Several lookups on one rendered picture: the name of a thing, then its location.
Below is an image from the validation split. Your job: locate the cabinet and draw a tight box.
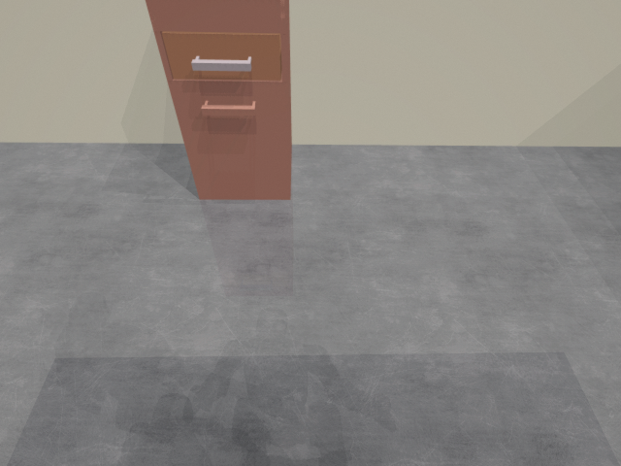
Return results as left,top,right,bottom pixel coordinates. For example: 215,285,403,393
146,0,292,200

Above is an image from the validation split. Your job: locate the handle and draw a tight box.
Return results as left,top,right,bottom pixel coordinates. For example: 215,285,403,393
191,56,251,72
201,105,256,116

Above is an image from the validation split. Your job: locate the drawer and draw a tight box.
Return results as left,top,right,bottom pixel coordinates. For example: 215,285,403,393
162,31,281,81

